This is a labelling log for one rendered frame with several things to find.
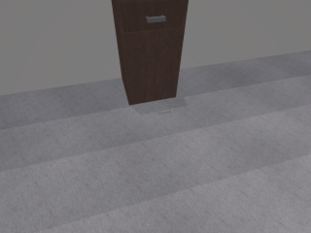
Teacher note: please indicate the handle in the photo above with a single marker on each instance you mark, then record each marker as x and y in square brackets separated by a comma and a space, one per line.
[156, 19]

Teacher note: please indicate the drawer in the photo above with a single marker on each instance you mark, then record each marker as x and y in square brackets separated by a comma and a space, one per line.
[133, 15]

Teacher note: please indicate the cabinet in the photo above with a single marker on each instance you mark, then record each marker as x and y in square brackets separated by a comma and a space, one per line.
[150, 60]

